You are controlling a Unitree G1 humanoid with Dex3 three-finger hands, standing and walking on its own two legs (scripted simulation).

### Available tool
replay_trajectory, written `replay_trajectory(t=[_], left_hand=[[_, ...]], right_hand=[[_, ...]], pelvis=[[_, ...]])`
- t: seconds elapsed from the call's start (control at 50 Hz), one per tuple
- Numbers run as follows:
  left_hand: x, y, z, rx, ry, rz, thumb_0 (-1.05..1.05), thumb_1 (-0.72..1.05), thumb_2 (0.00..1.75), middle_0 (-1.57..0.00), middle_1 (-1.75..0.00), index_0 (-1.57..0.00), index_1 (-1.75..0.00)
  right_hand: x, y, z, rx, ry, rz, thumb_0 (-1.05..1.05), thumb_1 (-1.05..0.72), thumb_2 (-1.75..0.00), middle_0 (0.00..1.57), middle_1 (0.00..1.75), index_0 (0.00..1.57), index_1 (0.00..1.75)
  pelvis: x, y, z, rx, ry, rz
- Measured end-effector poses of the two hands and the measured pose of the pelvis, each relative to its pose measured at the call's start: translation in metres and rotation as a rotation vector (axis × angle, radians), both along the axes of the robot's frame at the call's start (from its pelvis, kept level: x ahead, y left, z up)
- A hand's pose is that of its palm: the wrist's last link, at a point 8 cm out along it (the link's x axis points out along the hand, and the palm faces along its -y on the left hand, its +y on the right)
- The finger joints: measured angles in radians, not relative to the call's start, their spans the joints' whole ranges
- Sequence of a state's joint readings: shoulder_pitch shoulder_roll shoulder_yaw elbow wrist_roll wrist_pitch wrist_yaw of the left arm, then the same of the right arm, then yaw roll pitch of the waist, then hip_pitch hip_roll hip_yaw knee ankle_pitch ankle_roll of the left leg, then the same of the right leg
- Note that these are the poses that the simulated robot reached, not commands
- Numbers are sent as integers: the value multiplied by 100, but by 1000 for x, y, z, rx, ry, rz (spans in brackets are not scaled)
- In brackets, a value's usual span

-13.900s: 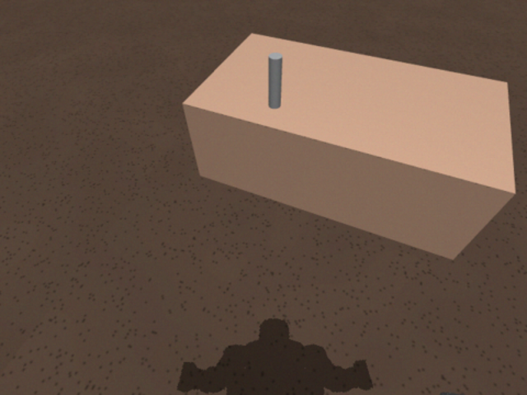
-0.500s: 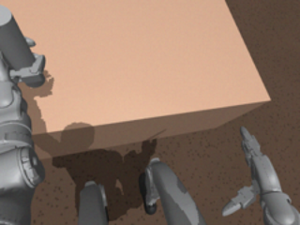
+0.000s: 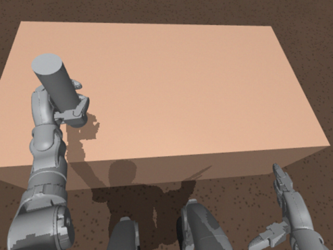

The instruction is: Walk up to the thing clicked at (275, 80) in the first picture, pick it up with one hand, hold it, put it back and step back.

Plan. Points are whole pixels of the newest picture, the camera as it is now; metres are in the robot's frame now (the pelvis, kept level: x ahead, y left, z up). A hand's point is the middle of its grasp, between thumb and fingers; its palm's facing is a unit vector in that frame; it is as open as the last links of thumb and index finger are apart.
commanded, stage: lift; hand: left
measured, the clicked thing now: (65, 97) +0.45 +0.20 +0.05
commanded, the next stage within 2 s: hold in 0.80 s
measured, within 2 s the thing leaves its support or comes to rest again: neither
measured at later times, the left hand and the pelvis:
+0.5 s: hand (68, 115) +0.39 +0.18 +0.08, palm faces +0.14 -0.99 +0.01, open 6.7 cm; pelvis +0.01 +0.00 +0.03, yaw +0 degrees
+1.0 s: hand (63, 121) +0.36 +0.18 +0.10, palm faces +0.14 -0.99 +0.01, open 6.7 cm; pelvis +0.02 +0.00 +0.05, yaw +0 degrees
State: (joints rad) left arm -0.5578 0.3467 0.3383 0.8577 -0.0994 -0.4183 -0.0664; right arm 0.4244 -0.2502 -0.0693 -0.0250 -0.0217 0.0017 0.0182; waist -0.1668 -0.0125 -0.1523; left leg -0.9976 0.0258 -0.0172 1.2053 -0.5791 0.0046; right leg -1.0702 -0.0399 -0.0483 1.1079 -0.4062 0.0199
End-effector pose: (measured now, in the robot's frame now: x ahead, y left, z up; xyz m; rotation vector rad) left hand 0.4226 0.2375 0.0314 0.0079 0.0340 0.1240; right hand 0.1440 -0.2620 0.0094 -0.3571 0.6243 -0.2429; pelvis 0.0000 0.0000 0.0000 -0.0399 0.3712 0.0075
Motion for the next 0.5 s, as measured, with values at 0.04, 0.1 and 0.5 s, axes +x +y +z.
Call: replay_trajectory(t=[0.04,0.1,0.5], left_hand=[[-8,0,7,0,-4,5,-3,-4,116,-91,-109,-95,-110],[-19,0,13,-1,1,8,-3,-4,116,-91,-109,-95,-110],[-66,-9,51,-13,-23,14,-3,-5,117,-92,-108,-96,-110]], right_hand=[[3,1,2,13,-7,0,-1,52,-6,6,5,5,5],[5,2,4,29,-10,1,-1,52,-6,6,5,5,5],[7,1,11,80,11,-23,-1,53,-5,5,5,5,5]], pelvis=[[2,0,4,4,-16,0],[3,-1,10,9,-38,-1],[8,-4,34,29,-135,-3]])
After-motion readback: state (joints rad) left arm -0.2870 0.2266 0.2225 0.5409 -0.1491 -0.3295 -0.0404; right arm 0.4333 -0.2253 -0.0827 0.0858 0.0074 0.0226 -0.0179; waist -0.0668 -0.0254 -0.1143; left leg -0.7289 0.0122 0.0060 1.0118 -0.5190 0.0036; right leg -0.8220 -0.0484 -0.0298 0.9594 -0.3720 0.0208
